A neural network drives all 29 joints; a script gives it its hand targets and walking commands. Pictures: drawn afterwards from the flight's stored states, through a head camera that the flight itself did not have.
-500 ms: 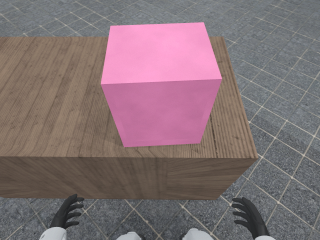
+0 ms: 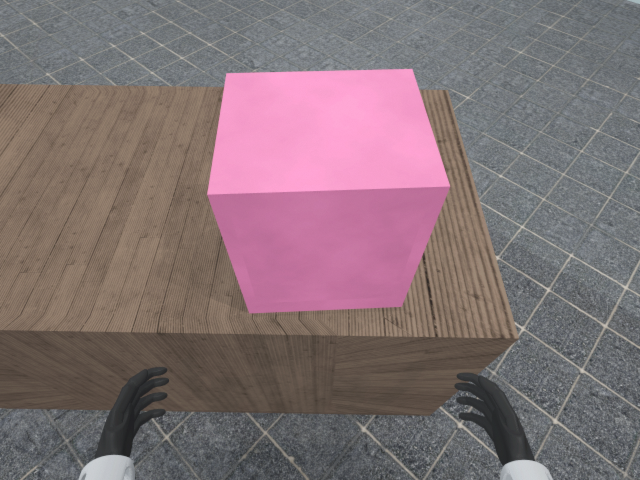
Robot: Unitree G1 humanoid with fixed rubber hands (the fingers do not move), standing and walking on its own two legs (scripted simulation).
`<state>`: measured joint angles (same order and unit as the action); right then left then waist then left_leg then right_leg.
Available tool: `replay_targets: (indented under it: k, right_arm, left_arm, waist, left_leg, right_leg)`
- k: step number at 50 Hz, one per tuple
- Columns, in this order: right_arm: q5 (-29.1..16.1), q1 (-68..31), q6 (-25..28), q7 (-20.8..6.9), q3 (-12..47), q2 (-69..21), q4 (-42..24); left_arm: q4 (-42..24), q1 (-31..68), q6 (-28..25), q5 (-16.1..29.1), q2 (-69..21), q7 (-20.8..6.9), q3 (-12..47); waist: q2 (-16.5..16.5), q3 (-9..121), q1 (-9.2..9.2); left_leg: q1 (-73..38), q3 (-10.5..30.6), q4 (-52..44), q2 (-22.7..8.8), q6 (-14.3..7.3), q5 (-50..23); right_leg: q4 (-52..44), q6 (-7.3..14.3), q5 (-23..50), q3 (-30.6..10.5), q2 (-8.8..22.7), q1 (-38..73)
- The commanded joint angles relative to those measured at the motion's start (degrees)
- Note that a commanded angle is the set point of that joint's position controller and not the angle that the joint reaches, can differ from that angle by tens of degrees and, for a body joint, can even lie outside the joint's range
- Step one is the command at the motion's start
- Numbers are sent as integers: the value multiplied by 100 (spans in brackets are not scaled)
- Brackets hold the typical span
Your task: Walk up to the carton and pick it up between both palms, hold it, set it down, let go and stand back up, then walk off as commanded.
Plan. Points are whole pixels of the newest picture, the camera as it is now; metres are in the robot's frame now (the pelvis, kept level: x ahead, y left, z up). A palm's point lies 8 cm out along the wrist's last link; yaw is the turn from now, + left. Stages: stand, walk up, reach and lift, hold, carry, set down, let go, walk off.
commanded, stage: reach and lift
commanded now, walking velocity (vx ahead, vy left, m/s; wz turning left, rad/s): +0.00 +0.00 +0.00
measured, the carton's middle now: (323, 202) +0.51 +0.00 +0.00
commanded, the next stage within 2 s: none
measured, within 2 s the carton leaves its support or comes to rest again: neither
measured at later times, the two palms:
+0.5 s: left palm (105, 414) +0.21 +0.26 -0.02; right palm (516, 397) +0.23 -0.22 -0.03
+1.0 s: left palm (132, 330) +0.30 +0.23 +0.03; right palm (519, 318) +0.31 -0.23 +0.02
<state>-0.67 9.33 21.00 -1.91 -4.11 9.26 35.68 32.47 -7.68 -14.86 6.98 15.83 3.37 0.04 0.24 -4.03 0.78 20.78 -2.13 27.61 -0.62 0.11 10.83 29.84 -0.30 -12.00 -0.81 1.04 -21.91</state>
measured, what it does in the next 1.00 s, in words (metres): stands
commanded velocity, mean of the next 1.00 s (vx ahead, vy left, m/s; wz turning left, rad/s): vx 0.00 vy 0.00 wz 0.00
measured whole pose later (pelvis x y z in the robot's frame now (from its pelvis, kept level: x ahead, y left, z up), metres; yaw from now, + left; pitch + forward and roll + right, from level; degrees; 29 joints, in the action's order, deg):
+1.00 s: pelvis +0.03 +0.00 +0.01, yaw +0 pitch +6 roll +1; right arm -13.8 -0.7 3.1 -0.5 -1.5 18.0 15.5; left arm 12.7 -0.4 1.0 16.7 18.9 3.9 1.1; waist 0.2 -0.7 0.8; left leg 18.7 -2.1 24.2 -0.6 0.3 11.1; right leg 26.6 -0.3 -12.4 -0.8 1.0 -20.0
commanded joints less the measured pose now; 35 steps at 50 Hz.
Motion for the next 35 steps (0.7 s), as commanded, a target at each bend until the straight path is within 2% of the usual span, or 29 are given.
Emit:
replay_targets:
  k: [1,3,4,5,6,7,10,11,13,14,15,16,17,18,19,21,22,23,24,25,26,27,28,30,31,32,33,34,35]
  right_arm:
    - [-1114,12,615,-22,-89,665,-1129]
    - [-1143,-224,773,-16,14,738,-1256]
    - [-1275,51,733,-25,85,685,-1290]
    - [-1225,-138,811,-57,-68,879,-1220]
    - [-1350,-84,851,-60,-46,763,-1492]
    - [-1427,-4,841,-30,114,676,-1414]
    - [-1451,-210,845,-64,6,804,-1359]
    - [-1502,-160,880,-71,24,874,-1597]
    - [-1533,-289,888,-24,53,832,-1584]
    - [-1604,-23,882,-24,50,863,-1658]
    - [-1668,-114,911,-18,124,896,-1676]
    - [-1694,-10,970,-17,21,952,-1926]
    - [-1757,-317,968,1,188,952,-1919]
    - [-1849,-210,876,-40,108,1113,-1826]
    - [-1756,-454,826,21,93,1106,-1856]
    - [-1763,-574,738,28,105,1204,-2029]
    - [-1853,-417,618,35,210,987,-2107]
    - [-1903,-552,535,12,144,1121,-2234]
    - [-1962,-525,451,-20,77,1201,-2171]
    - [-1955,-848,402,-43,133,1198,-2133]
    - [-1970,-926,295,-42,-46,1282,-2215]
    - [-1923,-1017,259,-26,137,1212,-2413]
    - [-1889,-1099,143,-11,-65,1369,-2456]
    - [-2052,-1285,-92,-25,33,1316,-2582]
    - [-1944,-1419,-156,-12,-189,1515,-2761]
    - [-2047,-1624,-258,-61,-139,1535,-2658]
    - [-2042,-1528,-433,-57,-187,1547,-2738]
    - [-2027,-1582,-581,-37,-151,1431,-2727]
    - [-2045,-1559,-697,-37,-155,1503,-2660]
  left_arm:
    - [-1097,-374,-722,788,975,17,-63]
    - [-1299,-117,-937,792,1122,0,-167]
    - [-1296,-526,-969,801,1022,-28,-71]
    - [-1488,-256,-1070,895,965,6,84]
    - [-1616,-454,-1123,1013,1022,37,141]
    - [-1490,-380,-1144,996,1108,-34,124]
    - [-1560,-230,-1200,1119,1048,-53,169]
    - [-1615,-328,-1234,1063,1144,-42,100]
    - [-1723,-159,-1379,1039,1153,-34,199]
    - [-1929,-451,-1368,1116,1144,-63,153]
    - [-2330,-358,-1483,1239,1105,-53,232]
    - [-2345,-705,-1444,1206,1013,-60,336]
    - [-2169,-201,-1419,1242,1168,-103,341]
    - [-2213,-483,-1421,1206,1179,-89,405]
    - [-1850,-78,-1305,1198,1244,-139,352]
    - [-2105,6,-1261,1322,1227,-114,311]
    - [-2322,115,-1275,1404,1297,-101,344]
    - [-2363,246,-1253,1475,1427,-53,353]
    - [-2549,239,-1176,1527,1338,-34,517]
    - [-2161,372,-1057,1508,1303,-31,385]
    - [-2486,595,-1032,1574,1394,17,621]
    - [-2336,739,-943,1512,1402,37,426]
    - [-2406,778,-870,1625,1319,21,514]
    - [-2903,1139,-692,1658,1426,93,578]
    - [-2922,1230,-547,1677,1392,146,585]
    - [-3070,1376,-459,1728,1471,169,550]
    - [-2905,1350,-358,1697,1402,210,563]
    - [-2779,1560,-206,1611,1516,232,532]
    - [-2870,1523,-91,1652,1374,195,513]
  waist:
    - [191,2348,21]
    - [275,2451,59]
    - [227,2251,68]
    - [132,2441,-39]
    - [195,2380,-69]
    - [127,2288,54]
    - [-68,2369,-7]
    - [103,2366,16]
    - [-30,2478,-1]
    - [79,2486,-2]
    - [6,2749,-21]
    - [66,2647,-26]
    - [136,2678,33]
    - [-79,2497,-63]
    - [-60,2370,-13]
    - [22,2311,-7]
    - [-109,2523,-20]
    - [19,2400,31]
    - [-95,2349,-67]
    - [-15,2345,54]
    - [-254,2413,-64]
    - [-110,2404,73]
    - [-4,2283,-92]
    - [-166,2489,-44]
    - [-248,2493,-150]
    - [-240,2660,-29]
    - [-262,2463,-131]
    - [-253,2340,-69]
    - [-229,2522,-55]
  left_leg:
    - [-1870,-71,-458,72,229,-1345]
    - [-1942,-122,-446,141,195,-1090]
    - [-2073,-35,-501,99,249,-1515]
    - [-2132,37,-494,68,312,-1255]
    - [-2122,115,-549,58,272,-1378]
    - [-2026,5,-450,114,290,-1504]
    - [-1948,1,-476,106,342,-1425]
    - [-1953,42,-471,132,302,-1480]
    - [-1941,36,-454,149,310,-1491]
    - [-2007,69,-394,137,275,-1712]
    - [-2030,15,-326,146,318,-1777]
    - [-2212,71,-393,110,359,-2077]
    - [-2035,122,-326,100,332,-2090]
    - [-2187,166,-397,156,341,-1835]
    - [-2038,104,-404,136,322,-1593]
    - [-2020,142,-443,121,321,-1482]
    - [-2030,64,-431,162,292,-1430]
    - [-2006,95,-483,151,225,-1233]
    - [-2105,125,-480,131,247,-1232]
    - [-1820,115,-440,149,197,-1003]
    - [-2069,166,-460,86,284,-827]
    - [-1858,195,-430,99,227,-933]
    - [-1867,156,-451,87,235,-725]
    - [-1990,123,-427,67,260,-788]
    - [-2021,203,-507,0,281,-675]
    - [-2027,169,-462,-17,290,-578]
    - [-1903,277,-672,-79,237,-115]
    - [-1851,294,-761,-173,226,-51]
    - [-1959,131,-679,-59,234,-490]
  right_leg:
    - [-899,188,633,-31,-227,1256]
    - [-917,96,425,-81,-204,1328]
    - [-918,99,803,-16,-250,1280]
    - [-905,168,455,20,-276,1183]
    - [-924,227,521,38,-272,1156]
    - [-970,181,566,-75,-225,1202]
    - [-924,219,474,3,-289,1177]
    - [-940,231,610,-39,-300,1218]
    - [-859,221,625,-46,-271,1258]
    - [-830,198,852,-41,-325,1351]
    - [-883,233,986,-44,-273,1415]
    - [-866,180,1114,0,-367,1321]
    - [-854,219,1054,-106,-325,1414]
    - [-854,238,714,-41,-350,1201]
    - [-994,226,480,-92,-289,1164]
    - [-926,233,493,-48,-320,1121]
    - [-903,239,482,-43,-309,1226]
    - [-915,218,319,-108,-300,1171]
    - [-924,229,320,-58,-331,980]
    - [-899,281,116,-93,-332,955]
    - [-910,295,-96,-70,-306,668]
    - [-872,275,4,-95,-312,833]
    - [-959,276,-5,-30,-316,759]
    - [-921,258,-58,-26,-332,770]
    - [-961,286,1,58,-341,739]
    - [-952,281,-160,50,-340,641]
    - [-928,291,-366,86,-370,672]
    - [-929,288,-258,106,-368,780]
    - [-1022,281,-41,49,-335,804]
